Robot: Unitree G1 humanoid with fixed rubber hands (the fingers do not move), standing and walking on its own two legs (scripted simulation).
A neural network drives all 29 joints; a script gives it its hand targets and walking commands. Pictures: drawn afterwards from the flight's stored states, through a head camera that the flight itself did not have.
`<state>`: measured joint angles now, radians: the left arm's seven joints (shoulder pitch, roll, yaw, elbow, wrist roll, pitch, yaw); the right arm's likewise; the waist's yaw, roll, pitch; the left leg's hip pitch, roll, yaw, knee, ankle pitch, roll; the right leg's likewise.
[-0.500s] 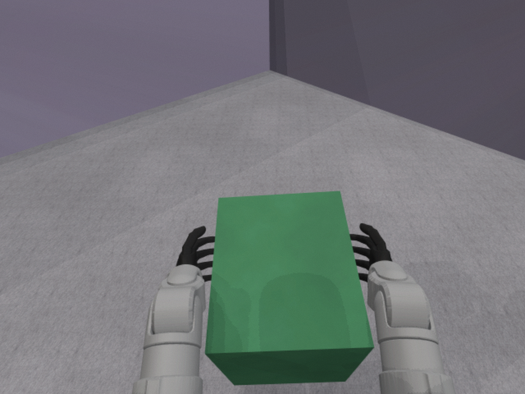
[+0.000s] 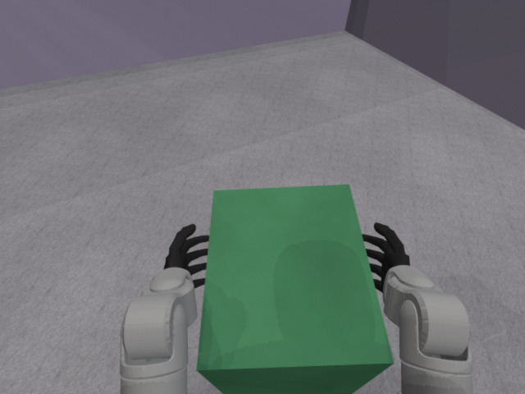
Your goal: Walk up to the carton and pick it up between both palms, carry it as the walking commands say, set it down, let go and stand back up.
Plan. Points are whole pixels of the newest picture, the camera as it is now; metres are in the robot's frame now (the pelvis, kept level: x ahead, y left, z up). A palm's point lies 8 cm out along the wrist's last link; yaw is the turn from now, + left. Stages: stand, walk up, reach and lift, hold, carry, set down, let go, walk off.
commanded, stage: carry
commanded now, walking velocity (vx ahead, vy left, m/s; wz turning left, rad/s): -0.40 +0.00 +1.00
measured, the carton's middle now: (285, 297) +0.28 -0.01 +0.00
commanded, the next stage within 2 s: none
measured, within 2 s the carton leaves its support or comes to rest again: neither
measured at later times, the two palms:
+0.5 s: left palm out of the picture -0.05 +0.29 +0.04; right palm out of the picture +0.11 +0.05 +0.07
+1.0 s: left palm out of the picture -0.23 +0.31 +0.08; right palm out of the picture -0.02 +0.11 +0.08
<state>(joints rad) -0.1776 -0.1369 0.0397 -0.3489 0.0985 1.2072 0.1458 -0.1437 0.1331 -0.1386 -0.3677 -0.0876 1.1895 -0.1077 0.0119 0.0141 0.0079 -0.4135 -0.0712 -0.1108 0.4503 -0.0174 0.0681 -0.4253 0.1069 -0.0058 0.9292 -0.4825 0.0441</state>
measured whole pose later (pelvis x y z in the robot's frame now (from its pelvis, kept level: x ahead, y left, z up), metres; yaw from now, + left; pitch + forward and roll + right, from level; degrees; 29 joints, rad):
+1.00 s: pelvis -0.30 +0.04 -0.02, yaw +44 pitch +3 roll +0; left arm -0.05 -0.13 0.04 -0.44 0.06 1.19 0.15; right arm -0.09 0.13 -0.06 -0.43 -0.08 1.22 -0.14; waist 0.02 0.01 -0.14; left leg -0.44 0.00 -0.09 0.69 -0.31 -0.03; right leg -0.39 -0.17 -0.26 0.74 -0.38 0.01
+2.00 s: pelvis -0.35 -0.01 -0.01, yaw +47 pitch +2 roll +0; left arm 0.00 -0.13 0.04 -0.45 0.06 1.20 0.15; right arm -0.04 0.13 -0.04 -0.41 -0.06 1.20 -0.16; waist 0.02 0.00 -0.15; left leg -0.42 -0.02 -0.07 0.63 -0.24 0.01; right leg -0.35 -0.05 -0.22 0.64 -0.33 -0.04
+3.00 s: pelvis -0.37 -0.02 -0.02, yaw +46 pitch -1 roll -1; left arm -0.01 -0.13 0.04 -0.45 0.06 1.20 0.15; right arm -0.05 0.13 -0.04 -0.43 -0.06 1.21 -0.16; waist 0.02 0.00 -0.06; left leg -0.43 -0.02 -0.06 0.69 -0.24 0.00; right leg -0.35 -0.06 -0.21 0.68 -0.31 -0.05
